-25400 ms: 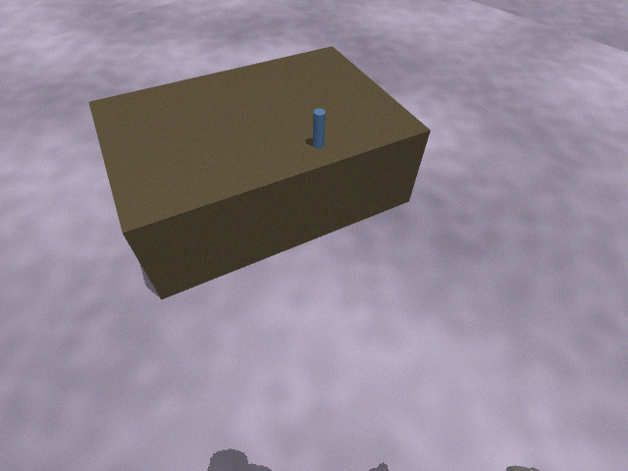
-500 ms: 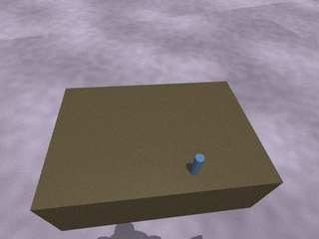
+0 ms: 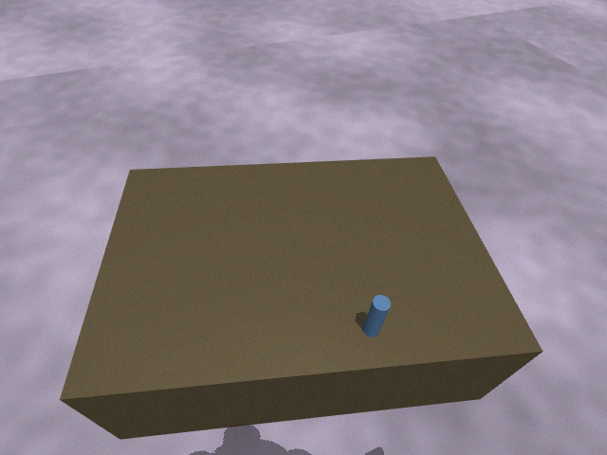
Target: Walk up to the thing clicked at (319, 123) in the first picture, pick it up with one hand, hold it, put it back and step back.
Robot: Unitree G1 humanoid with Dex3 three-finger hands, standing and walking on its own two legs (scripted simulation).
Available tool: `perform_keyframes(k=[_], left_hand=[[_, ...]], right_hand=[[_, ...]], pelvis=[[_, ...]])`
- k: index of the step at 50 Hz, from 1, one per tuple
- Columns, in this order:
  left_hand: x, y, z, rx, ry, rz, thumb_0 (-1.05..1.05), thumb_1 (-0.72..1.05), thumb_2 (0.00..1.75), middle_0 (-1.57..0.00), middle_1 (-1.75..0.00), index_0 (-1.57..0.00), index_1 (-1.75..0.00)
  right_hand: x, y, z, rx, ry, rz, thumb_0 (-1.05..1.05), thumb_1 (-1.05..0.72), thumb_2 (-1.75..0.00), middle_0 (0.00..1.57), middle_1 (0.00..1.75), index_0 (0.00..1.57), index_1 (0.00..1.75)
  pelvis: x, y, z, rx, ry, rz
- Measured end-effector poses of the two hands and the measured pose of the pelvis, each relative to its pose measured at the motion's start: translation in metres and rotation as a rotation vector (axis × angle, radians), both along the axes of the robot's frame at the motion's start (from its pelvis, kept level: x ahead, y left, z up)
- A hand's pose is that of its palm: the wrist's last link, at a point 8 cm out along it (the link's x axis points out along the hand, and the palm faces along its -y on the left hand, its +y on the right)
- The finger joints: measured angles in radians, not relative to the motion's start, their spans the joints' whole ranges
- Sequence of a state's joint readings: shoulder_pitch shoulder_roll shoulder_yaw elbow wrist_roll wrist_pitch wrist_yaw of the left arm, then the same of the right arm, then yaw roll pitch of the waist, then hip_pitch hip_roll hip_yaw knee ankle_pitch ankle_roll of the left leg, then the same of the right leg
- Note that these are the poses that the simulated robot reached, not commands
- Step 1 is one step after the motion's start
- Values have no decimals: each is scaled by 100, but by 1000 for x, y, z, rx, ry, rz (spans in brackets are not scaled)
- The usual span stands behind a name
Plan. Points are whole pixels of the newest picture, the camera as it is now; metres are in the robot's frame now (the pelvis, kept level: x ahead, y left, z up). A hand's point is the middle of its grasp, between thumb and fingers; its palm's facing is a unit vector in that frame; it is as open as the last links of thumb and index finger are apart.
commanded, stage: stand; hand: right
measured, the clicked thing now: (376, 317) +0.45 -0.19 -0.32
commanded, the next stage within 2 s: none
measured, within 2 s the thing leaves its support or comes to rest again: neither
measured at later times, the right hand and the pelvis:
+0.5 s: hand out of the picture +0.08 -0.26 -0.15, palm faces -0.01 +0.93 -0.36, open 7.4 cm; pelvis +0.00 -0.01 +0.00, yaw +1 degrees
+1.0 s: hand out of the picture +0.09 -0.26 -0.15, palm faces -0.02 +0.94 -0.35, open 7.4 cm; pelvis +0.01 -0.01 +0.00, yaw +1 degrees
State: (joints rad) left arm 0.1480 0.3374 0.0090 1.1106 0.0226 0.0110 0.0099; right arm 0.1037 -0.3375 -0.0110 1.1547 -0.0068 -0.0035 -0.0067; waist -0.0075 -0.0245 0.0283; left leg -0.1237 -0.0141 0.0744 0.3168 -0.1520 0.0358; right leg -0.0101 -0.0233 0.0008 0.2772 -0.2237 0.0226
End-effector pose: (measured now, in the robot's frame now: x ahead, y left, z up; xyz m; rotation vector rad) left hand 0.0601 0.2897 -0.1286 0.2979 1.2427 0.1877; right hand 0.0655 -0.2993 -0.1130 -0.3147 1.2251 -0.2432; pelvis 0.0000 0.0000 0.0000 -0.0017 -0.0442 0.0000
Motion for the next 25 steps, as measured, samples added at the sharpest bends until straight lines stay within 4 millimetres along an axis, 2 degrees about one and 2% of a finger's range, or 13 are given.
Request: perform_keyframes(k=[8,25], left_hand=[[-5,0,0,5,14,7,1,90,90,-20,-30,-21,-30],[1,-3,1,4,11,6,1,90,90,-20,-30,-21,-30]], right_hand=[[-2,-3,-2,3,18,2,0,-86,-89,20,29,20,30],[6,-4,-2,8,17,16,0,-90,-90,20,30,21,30]], pelvis=[[1,-2,0,0,4,5],[5,-5,0,0,9,9]])
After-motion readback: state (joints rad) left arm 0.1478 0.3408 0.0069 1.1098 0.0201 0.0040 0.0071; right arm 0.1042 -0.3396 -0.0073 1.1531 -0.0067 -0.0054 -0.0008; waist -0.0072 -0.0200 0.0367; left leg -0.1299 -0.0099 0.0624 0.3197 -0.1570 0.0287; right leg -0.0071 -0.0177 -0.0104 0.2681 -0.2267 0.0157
